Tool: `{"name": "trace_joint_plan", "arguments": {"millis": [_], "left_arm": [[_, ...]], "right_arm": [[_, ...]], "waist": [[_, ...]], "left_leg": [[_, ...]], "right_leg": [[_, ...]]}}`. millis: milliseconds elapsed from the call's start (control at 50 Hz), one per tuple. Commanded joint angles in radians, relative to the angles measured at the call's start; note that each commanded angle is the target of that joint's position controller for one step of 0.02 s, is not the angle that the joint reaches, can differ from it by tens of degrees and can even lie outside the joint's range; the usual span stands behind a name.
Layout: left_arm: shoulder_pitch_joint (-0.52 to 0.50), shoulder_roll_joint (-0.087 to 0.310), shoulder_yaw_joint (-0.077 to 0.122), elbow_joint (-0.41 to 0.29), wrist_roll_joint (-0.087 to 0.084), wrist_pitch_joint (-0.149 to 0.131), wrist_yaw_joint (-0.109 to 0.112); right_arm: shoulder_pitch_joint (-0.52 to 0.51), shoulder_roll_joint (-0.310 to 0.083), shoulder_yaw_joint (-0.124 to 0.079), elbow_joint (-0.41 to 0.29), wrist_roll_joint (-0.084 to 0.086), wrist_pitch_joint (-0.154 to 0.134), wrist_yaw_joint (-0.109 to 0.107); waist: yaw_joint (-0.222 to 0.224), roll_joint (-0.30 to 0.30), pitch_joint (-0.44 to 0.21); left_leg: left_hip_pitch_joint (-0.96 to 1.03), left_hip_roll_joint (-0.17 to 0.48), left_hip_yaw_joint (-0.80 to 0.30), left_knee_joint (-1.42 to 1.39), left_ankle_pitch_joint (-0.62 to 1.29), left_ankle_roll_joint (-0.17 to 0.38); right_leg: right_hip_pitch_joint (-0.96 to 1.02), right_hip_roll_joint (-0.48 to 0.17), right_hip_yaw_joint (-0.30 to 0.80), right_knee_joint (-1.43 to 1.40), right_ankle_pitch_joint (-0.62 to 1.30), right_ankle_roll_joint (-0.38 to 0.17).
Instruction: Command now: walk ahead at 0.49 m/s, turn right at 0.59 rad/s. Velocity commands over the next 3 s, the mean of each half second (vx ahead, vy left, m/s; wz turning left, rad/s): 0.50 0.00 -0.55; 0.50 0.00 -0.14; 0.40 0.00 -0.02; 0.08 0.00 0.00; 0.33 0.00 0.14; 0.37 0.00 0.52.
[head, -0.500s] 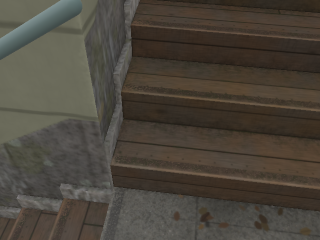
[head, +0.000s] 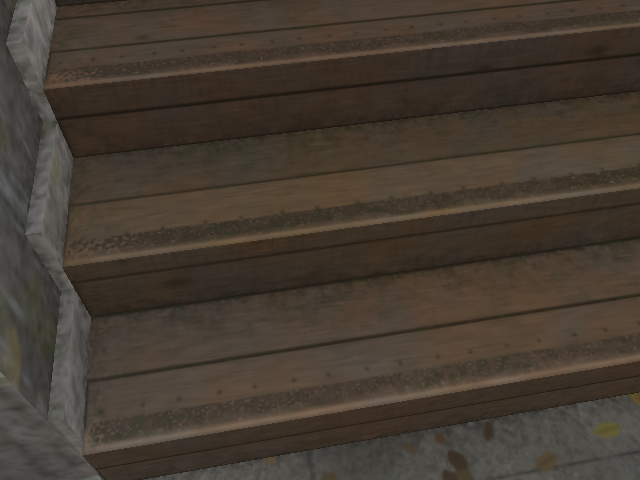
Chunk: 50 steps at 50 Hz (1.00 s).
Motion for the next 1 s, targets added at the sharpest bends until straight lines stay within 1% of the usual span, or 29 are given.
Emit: {"name": "trace_joint_plan", "arguments": {"millis": [20,60,80,140,200,240,280,320,340,360,380,400,440,480,500,540,560,640,680,740,760,780,800,820,840,880,900,960,1000], "left_arm": [[-0.019,0.092,0.014,-0.079,-0.010,-0.016,0.008],[-0.013,0.106,0.019,-0.072,-0.020,-0.019,0.019],[-0.003,0.132,0.025,-0.080,-0.007,-0.008,0.024],[0.059,0.150,0.025,-0.072,-0.014,0.013,0.049],[0.111,0.163,0.028,-0.070,-0.027,0.020,0.051],[0.139,0.154,0.021,-0.068,-0.025,0.018,0.054],[0.104,0.136,0.014,-0.068,-0.029,0.020,0.060],[0.069,0.128,0.004,-0.077,-0.018,0.021,0.056],[0.066,0.055,-0.016,-0.069,-0.020,0.014,0.057],[0.132,-0.042,-0.049,-0.114,0.000,-0.007,0.053],[0.186,0.059,-0.032,-0.115,-0.034,-0.015,0.048],[0.165,0.135,-0.014,-0.087,-0.044,0.000,0.047],[0.092,0.108,-0.018,-0.091,-0.012,0.017,0.045],[0.110,0.065,-0.022,-0.078,0.003,0.025,0.042],[0.147,0.010,-0.038,-0.063,0.008,0.023,0.029],[0.106,-0.029,-0.056,-0.075,0.017,0.016,0.020],[0.066,-0.039,-0.065,-0.089,0.015,0.016,0.020],[-0.008,0.000,-0.059,-0.114,-0.011,0.029,0.027],[0.024,-0.005,-0.052,-0.101,-0.013,0.035,0.036],[0.175,0.051,-0.013,-0.043,0.000,0.033,0.040],[0.311,0.095,0.007,0.007,0.014,0.041,0.040],[0.371,0.174,0.012,0.020,0.020,0.055,0.045],[0.439,0.201,0.029,0.049,0.031,0.042,0.040],[0.387,0.140,0.021,0.071,-0.004,0.036,0.036],[0.359,0.063,-0.004,0.091,-0.007,0.039,0.031],[0.356,-0.033,-0.045,0.151,0.019,0.052,0.018],[0.377,-0.068,-0.057,0.192,0.023,0.061,0.020],[0.384,-0.081,-0.079,0.254,0.026,0.077,0.029],[0.266,-0.057,-0.090,0.227,0.019,0.063,0.027]], "right_arm": [[0.042,-0.129,-0.034,-0.096,-0.024,0.002,-0.005],[0.044,-0.110,-0.035,-0.111,-0.043,0.022,-0.005],[0.017,-0.095,-0.029,-0.132,-0.052,0.027,-0.011],[-0.085,-0.076,-0.018,-0.183,-0.022,0.030,-0.029],[-0.201,-0.036,0.009,-0.241,-0.015,0.029,-0.028],[-0.231,-0.088,-0.012,-0.254,0.000,0.026,-0.006],[-0.209,-0.103,-0.021,-0.259,0.012,0.017,0.000],[-0.083,-0.140,-0.046,-0.228,-0.009,-0.002,0.003],[0.042,-0.188,-0.063,-0.200,-0.027,-0.008,-0.012],[0.110,-0.288,-0.087,-0.193,-0.064,-0.001,-0.027],[0.141,-0.231,-0.083,-0.180,-0.047,0.001,-0.026],[0.105,-0.131,-0.061,-0.198,-0.023,0.005,-0.022],[0.050,-0.069,-0.043,-0.190,-0.002,0.023,-0.020],[0.056,-0.082,-0.045,-0.166,-0.011,0.024,-0.018],[0.036,-0.062,-0.041,-0.138,-0.018,0.029,-0.003],[-0.035,-0.035,-0.031,-0.156,-0.025,0.028,0.018],[-0.056,-0.067,-0.034,-0.176,-0.022,0.029,0.021],[0.065,-0.150,-0.053,-0.136,-0.003,0.050,0.022],[0.078,-0.188,-0.066,-0.104,0.020,0.069,0.006],[0.054,-0.136,-0.051,-0.100,0.029,0.077,-0.005],[0.044,-0.089,-0.039,-0.112,0.020,0.066,-0.011],[0.108,0.027,-0.008,-0.111,-0.022,0.050,-0.006],[0.225,-0.022,-0.029,-0.075,0.029,0.047,-0.006],[0.101,-0.042,-0.034,-0.082,0.053,0.050,-0.002],[-0.018,-0.018,-0.029,-0.117,0.065,0.051,0.001],[-0.115,0.087,0.010,-0.164,0.039,0.047,0.010],[-0.112,0.125,0.027,-0.174,0.041,0.045,0.023],[-0.086,0.186,0.071,-0.204,0.068,0.059,0.031],[-0.134,0.166,0.083,-0.253,0.047,0.064,0.023]], "waist": [[-0.040,0.040,-0.104],[-0.063,-0.014,-0.085],[-0.059,-0.028,-0.090],[-0.018,-0.063,-0.078],[0.048,-0.061,-0.104],[0.074,-0.093,-0.128],[0.037,-0.121,-0.115],[-0.044,-0.157,-0.133],[-0.092,-0.139,-0.203],[-0.037,0.133,-0.275],[-0.027,0.285,-0.262],[-0.031,0.165,-0.171],[-0.016,0.050,-0.039],[0.011,0.052,0.014],[0.047,0.074,-0.015],[0.056,0.071,-0.075],[0.036,0.103,-0.095],[-0.026,0.212,-0.120],[0.015,0.204,-0.101],[0.112,0.138,-0.124],[0.154,0.031,-0.171],[0.102,-0.257,-0.196],[0.111,-0.233,-0.246],[0.119,-0.207,-0.099],[0.127,-0.171,-0.007],[0.083,-0.088,0.049],[0.056,-0.070,0.048],[0.003,-0.059,0.070],[-0.048,-0.022,0.111]], "left_leg": [[-0.241,0.081,-0.063,-0.043,0.085,-0.018],[-0.183,0.068,-0.025,-0.127,0.118,-0.047],[-0.186,0.063,-0.010,-0.180,0.165,-0.056],[-0.170,0.019,0.019,-0.383,0.242,-0.089],[-0.106,-0.037,0.028,-0.631,0.355,-0.090],[-0.099,-0.057,0.013,-0.667,0.341,-0.088],[-0.061,-0.065,-0.021,-0.729,0.258,-0.046],[0.102,-0.075,0.002,-0.887,0.250,0.027],[0.323,0.046,-0.093,-0.940,0.285,0.075],[0.578,0.311,-0.468,-0.981,0.435,0.209],[0.601,0.430,-0.753,-1.032,0.210,0.305],[0.525,0.398,-0.682,-1.038,0.067,0.290],[0.354,0.263,-0.408,-1.088,0.078,0.218],[0.235,0.190,-0.253,-1.135,0.221,0.200],[0.213,0.184,-0.189,-1.103,0.444,0.228],[0.148,0.149,-0.044,-1.049,0.812,0.219],[0.116,0.123,0.015,-1.053,0.857,0.206],[0.238,0.183,-0.046,-1.051,0.723,0.211],[0.242,0.222,-0.089,-1.035,0.627,0.199],[0.219,0.138,-0.016,-0.765,0.689,0.128],[-0.013,0.066,0.038,-0.478,0.485,0.064],[-0.331,-0.061,0.097,-0.038,-0.186,-0.015],[-0.441,-0.044,-0.029,0.264,-0.215,-0.031],[-0.647,-0.019,-0.006,0.495,-0.221,-0.017],[-0.804,-0.015,0.017,0.671,-0.199,0.003],[-0.962,0.001,0.018,0.972,-0.147,0.027],[-0.995,0.003,0.009,1.058,-0.112,0.043],[-1.114,-0.044,-0.075,1.218,-0.044,0.065],[-1.038,-0.042,-0.058,1.035,0.076,0.049]], "right_leg": [[0.220,-0.266,0.371,-0.310,0.178,-0.206],[0.100,-0.225,0.309,-0.324,0.315,-0.212],[0.078,-0.204,0.271,-0.308,0.375,-0.205],[0.056,-0.158,0.246,-0.279,0.343,-0.168],[0.104,-0.153,0.271,-0.220,0.219,-0.132],[0.171,-0.179,0.354,-0.172,0.111,-0.122],[0.223,-0.231,0.468,-0.130,0.046,-0.104],[0.239,-0.183,0.464,0.006,0.197,-0.074],[0.147,-0.101,0.378,0.247,0.152,-0.015],[-0.126,0.035,0.248,0.527,-0.238,0.050],[-0.328,-0.003,0.243,0.711,-0.450,0.073],[-0.374,-0.050,0.258,0.854,-0.384,0.090],[-0.375,-0.088,0.211,0.843,-0.242,0.113],[-0.291,-0.113,0.170,0.772,-0.157,0.130],[-0.245,-0.121,0.116,0.694,-0.161,0.143],[-0.090,-0.132,0.044,0.495,-0.137,0.161],[-0.007,-0.116,-0.001,0.391,-0.100,0.158],[0.052,-0.075,-0.047,0.179,-0.063,0.136],[0.097,-0.072,-0.041,0.093,-0.102,0.094],[0.317,-0.055,-0.036,-0.195,0.046,0.023],[0.556,-0.186,0.153,-0.216,0.240,-0.008],[0.684,-0.418,0.468,-0.167,0.591,-0.104],[0.617,-0.541,0.639,-0.253,0.109,-0.295],[0.564,-0.497,0.592,-0.300,-0.204,-0.282],[0.519,-0.444,0.534,-0.321,-0.384,-0.232],[0.438,-0.389,0.446,-0.305,-0.283,-0.164],[0.395,-0.374,0.400,-0.295,-0.218,-0.139],[0.255,-0.387,0.307,-0.282,-0.202,-0.093],[0.031,-0.331,0.188,-0.310,-0.204,-0.058]]}}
